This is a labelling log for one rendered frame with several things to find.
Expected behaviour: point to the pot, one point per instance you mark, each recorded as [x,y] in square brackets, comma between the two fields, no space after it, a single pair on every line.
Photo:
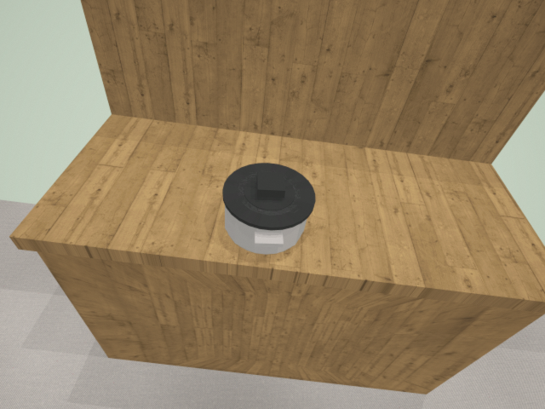
[261,241]

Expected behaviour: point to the knob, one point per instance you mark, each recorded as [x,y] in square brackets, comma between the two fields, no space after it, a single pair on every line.
[270,184]

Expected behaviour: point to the table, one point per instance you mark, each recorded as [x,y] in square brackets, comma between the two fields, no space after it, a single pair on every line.
[416,260]

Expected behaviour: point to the lid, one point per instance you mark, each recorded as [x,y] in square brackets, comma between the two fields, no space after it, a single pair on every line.
[240,198]

